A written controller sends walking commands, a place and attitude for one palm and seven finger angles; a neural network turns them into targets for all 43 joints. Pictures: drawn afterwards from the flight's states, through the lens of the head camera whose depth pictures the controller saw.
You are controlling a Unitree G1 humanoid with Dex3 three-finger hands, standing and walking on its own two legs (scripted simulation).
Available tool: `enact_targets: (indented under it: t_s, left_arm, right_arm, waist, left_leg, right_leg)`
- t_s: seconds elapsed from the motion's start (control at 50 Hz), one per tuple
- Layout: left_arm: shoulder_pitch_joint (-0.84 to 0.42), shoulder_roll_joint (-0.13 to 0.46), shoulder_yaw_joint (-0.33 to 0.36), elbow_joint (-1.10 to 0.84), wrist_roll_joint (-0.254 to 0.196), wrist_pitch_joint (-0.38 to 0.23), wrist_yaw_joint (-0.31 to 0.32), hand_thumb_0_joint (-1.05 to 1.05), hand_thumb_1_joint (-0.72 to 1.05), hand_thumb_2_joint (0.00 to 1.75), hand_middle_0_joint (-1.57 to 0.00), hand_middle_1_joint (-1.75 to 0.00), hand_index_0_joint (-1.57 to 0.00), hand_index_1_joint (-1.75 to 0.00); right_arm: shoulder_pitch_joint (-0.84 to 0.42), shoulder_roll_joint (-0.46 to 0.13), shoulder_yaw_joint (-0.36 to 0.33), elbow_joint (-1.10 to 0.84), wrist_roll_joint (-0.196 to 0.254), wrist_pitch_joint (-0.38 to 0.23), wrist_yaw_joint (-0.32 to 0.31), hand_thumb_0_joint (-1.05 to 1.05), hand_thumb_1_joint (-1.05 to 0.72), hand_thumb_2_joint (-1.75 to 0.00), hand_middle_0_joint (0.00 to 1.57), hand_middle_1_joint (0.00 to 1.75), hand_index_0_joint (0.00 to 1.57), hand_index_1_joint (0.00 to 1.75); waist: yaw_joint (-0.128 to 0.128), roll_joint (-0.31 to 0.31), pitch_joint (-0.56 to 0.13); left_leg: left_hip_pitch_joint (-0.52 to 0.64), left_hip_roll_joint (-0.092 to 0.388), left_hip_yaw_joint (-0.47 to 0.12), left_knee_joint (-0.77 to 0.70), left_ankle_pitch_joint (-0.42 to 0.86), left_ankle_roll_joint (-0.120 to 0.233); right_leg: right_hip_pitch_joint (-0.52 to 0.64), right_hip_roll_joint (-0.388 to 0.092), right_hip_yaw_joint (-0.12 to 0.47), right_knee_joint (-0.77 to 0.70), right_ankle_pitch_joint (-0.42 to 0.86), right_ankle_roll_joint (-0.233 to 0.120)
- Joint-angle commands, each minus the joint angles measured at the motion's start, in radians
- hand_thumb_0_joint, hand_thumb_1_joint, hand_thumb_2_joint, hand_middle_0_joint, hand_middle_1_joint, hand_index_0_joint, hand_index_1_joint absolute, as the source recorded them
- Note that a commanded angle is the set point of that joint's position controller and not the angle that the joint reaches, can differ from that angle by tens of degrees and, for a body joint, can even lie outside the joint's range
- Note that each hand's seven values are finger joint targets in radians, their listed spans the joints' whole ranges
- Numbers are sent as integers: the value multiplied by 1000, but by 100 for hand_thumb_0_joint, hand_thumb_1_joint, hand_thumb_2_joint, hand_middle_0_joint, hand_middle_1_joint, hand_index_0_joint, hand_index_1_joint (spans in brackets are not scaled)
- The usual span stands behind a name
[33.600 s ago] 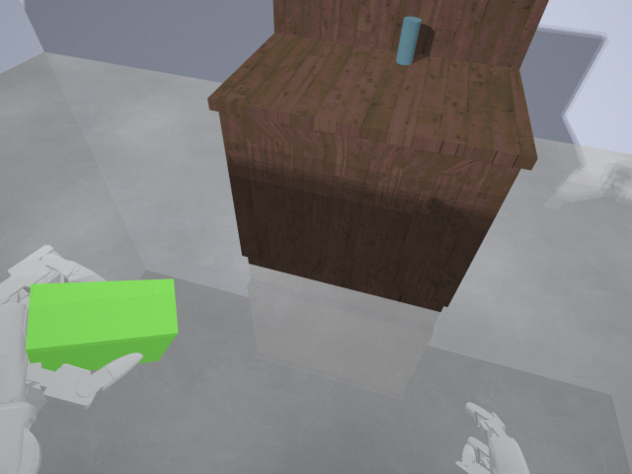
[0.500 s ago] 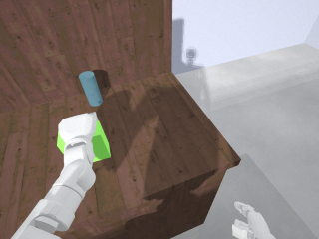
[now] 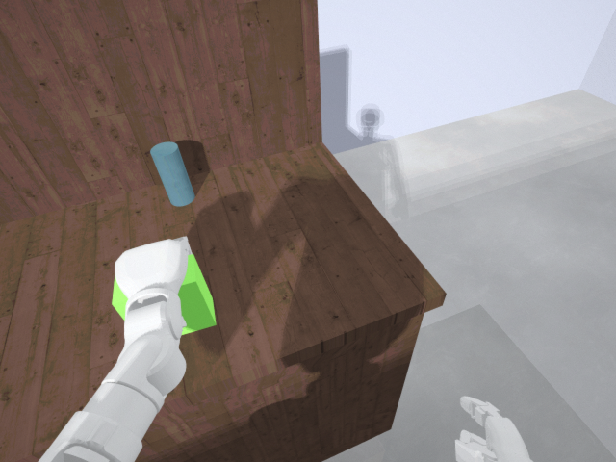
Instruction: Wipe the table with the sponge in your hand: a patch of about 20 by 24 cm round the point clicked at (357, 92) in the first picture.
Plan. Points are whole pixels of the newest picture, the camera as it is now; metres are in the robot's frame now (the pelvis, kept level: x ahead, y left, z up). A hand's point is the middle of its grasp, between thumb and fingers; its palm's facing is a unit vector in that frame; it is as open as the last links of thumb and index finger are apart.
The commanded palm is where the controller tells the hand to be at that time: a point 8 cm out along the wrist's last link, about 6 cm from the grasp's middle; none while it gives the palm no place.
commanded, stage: wipe back along the third lane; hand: left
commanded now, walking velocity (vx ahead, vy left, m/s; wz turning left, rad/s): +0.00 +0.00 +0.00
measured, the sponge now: (172, 307) +0.32 +0.24 +0.02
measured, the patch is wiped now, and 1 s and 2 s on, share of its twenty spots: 0.95 0.95 1.00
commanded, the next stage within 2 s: slide back across to the middle lane in 0.24 s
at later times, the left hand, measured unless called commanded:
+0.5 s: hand (170, 301) +0.31 +0.23 +0.06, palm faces +0.03 -0.10 -0.99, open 9.7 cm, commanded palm +0.26 +0.22 +0.11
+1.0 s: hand (135, 321) +0.27 +0.26 +0.07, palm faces +0.01 -0.11 -0.99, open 9.7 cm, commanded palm +0.23 +0.27 +0.11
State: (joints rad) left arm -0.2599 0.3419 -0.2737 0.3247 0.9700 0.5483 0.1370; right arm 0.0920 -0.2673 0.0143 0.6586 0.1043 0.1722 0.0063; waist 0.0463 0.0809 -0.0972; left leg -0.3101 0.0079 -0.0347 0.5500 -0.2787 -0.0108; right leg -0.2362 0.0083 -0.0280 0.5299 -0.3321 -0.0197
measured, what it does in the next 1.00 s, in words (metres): stands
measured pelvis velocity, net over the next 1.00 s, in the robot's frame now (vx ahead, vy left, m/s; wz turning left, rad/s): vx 0.00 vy -0.01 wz -0.02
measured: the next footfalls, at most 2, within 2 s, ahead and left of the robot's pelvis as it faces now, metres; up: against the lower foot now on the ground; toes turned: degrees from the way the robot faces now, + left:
none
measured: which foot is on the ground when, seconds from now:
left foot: down 0.00-1.00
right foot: down 0.00-1.00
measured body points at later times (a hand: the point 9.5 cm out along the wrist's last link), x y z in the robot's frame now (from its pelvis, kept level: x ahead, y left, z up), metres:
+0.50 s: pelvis +0.00 -0.01 +0.00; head -0.02 -0.04 +0.45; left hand +0.30 +0.23 +0.12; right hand +0.22 -0.22 -0.09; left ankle +0.00 +0.13 -0.73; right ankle -0.04 -0.11 -0.73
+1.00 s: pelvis +0.00 -0.01 +0.00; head -0.02 -0.05 +0.45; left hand +0.26 +0.26 +0.12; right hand +0.22 -0.23 -0.09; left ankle +0.00 +0.13 -0.73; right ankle -0.04 -0.11 -0.73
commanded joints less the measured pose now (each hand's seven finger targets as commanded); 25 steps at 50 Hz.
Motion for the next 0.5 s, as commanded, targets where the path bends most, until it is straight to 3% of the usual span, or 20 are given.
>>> enact_targets:
  t_s: [0.0, 0.06, 0.08, 0.1, 0.16, 0.18, 0.2, 0.24, 0.28, 0.3, 0.32, 0.36, 0.38, 0.4, 0.42, 0.48]
  left_arm:
    - [-129, -25, -2, -67, -50, -17, -31, 0, 10, 130, -120, -160, -120, -160]
    - [-114, -27, -5, -59, -55, -24, -28, 0, 10, 130, -120, -160, -120, -160]
    - [-82, 11, 38, -62, -53, -27, -25, 0, 10, 130, -120, -160, -120, -160]
    - [-74, -46, -12, -84, -60, -28, -28, 0, 10, 130, -120, -160, -120, -160]
    - [-33, -45, -18, -112, -61, -26, -29, 0, 10, 130, -120, -160, -120, -160]
    - [-1, -17, 17, -123, -63, -26, -26, 0, 10, 130, -120, -160, -120, -160]
    - [-10, -61, -28, -147, -66, -27, -26, 0, 10, 130, -120, -160, -120, -160]
    - [-12, -49, -22, -148, -68, -17, -25, 0, 10, 130, -120, -160, -120, -160]
    - [-30, 13, 42, -141, -64, -7, -17, 0, 10, 130, -120, -160, -120, -160]
    - [-55, -34, -4, -142, -67, -1, -18, 0, 10, 130, -120, -160, -120, -160]
    - [-76, -22, 2, -137, -63, 1, -19, 0, 10, 130, -120, -160, -120, -160]
    - [-39, 36, 56, -165, -54, 1, -19, 0, 10, 130, -120, -160, -120, -160]
    - [-21, 102, 118, -183, -49, -3, -16, 0, 10, 130, -120, -160, -120, -160]
    - [-34, 57, 76, -206, -47, -6, -21, 0, 10, 130, -120, -160, -120, -160]
    - [-26, 61, 76, -218, -44, -7, -25, 0, 10, 130, -120, -160, -120, -160]
    - [29, 146, 152, -254, -21, -16, -26, 0, 10, 130, -120, -160, -120, -160]
  right_arm:
    - [-200, -97, -30, -168, -3, -56, 5, 0, -90, -90, 20, 30, 20, 30]
    - [-204, -99, -33, -165, -4, -61, 7, 0, -90, -90, 20, 30, 20, 30]
    - [-204, -105, -37, -160, -4, -60, 10, 0, -90, -90, 20, 30, 20, 30]
    - [-209, -96, -33, -173, -4, -62, 13, 0, -90, -90, 20, 30, 20, 30]
    - [-220, -96, -34, -175, -3, -61, 21, 0, -90, -90, 20, 30, 20, 30]
    - [-229, -100, -37, -171, -4, -60, 26, 0, -90, -90, 20, 30, 20, 30]
    - [-229, -93, -35, -177, -4, -59, 28, 0, -90, -90, 20, 30, 20, 30]
    - [-235, -93, -34, -174, -3, -58, 27, 0, -90, -90, 20, 30, 20, 30]
    - [-242, -101, -34, -160, -5, -56, 22, 0, -90, -90, 20, 30, 20, 30]
    - [-244, -93, -31, -167, -3, -55, 17, 0, -90, -90, 20, 30, 20, 30]
    - [-240, -95, -30, -162, -2, -57, 15, 0, -90, -90, 20, 30, 20, 30]
    - [-246, -96, -29, -167, -6, -59, 11, 0, -90, -90, 20, 30, 20, 30]
    - [-249, -102, -32, -164, -10, -58, 10, 0, -90, -90, 20, 30, 20, 30]
    - [-251, -93, -30, -174, -9, -59, 7, 0, -90, -90, 20, 30, 20, 30]
    - [-246, -91, -28, -178, -9, -62, 7, 0, -90, -90, 20, 30, 20, 30]
    - [-251, -96, -27, -177, -15, -67, 6, 0, -90, -90, 20, 30, 20, 30]
  waist:
    - [10, -115, -118]
    - [10, -154, -129]
    - [21, -151, -134]
    - [14, -158, -139]
    - [15, -174, -129]
    - [28, -155, -123]
    - [18, -158, -129]
    - [17, -178, -111]
    - [26, -170, -100]
    - [15, -165, -86]
    - [13, -166, -90]
    - [32, -155, -138]
    - [45, -143, -153]
    - [32, -146, -155]
    - [32, -135, -145]
    - [52, -115, -153]
  left_leg:
    - [83, -37, 25, -59, 177, 47]
    - [78, -38, 31, -51, 176, 49]
    - [78, -35, 24, -54, 186, 47]
    - [80, -38, 30, -49, 200, 50]
    - [78, -37, 33, -42, 218, 50]
    - [82, -34, 29, -47, 222, 47]
    - [88, -35, 33, -43, 229, 49]
    - [82, -36, 39, -41, 226, 50]
    - [78, -34, 33, -51, 212, 45]
    - [76, -35, 39, -54, 197, 47]
    - [80, -36, 38, -50, 197, 48]
    - [92, -42, 42, -44, 239, 49]
    - [97, -40, 33, -48, 251, 47]
    - [103, -44, 41, -43, 263, 49]
    - [105, -43, 38, -42, 272, 50]
    - [112, -44, 29, -44, 301, 46]
  right_leg:
    - [1, 38, -22, -77, 248, -45]
    - [11, 33, -10, -85, 277, -39]
    - [20, 35, -3, -82, 286, -43]
    - [30, 34, -13, -73, 317, -40]
    - [35, 31, -6, -71, 363, -38]
    - [35, 33, 0, -72, 360, -42]
    - [37, 32, -11, -64, 367, -39]
    - [34, 30, -5, -70, 383, -35]
    - [28, 34, 6, -74, 360, -38]
    - [20, 31, -4, -75, 335, -34]
    - [16, 31, 0, -78, 339, -35]
    - [65, 26, 11, -66, 409, -36]
    - [79, 28, 18, -62, 413, -40]
    - [83, 27, 8, -57, 432, -37]
    - [79, 28, 8, -59, 441, -37]
    - [97, 31, 26, -53, 470, -44]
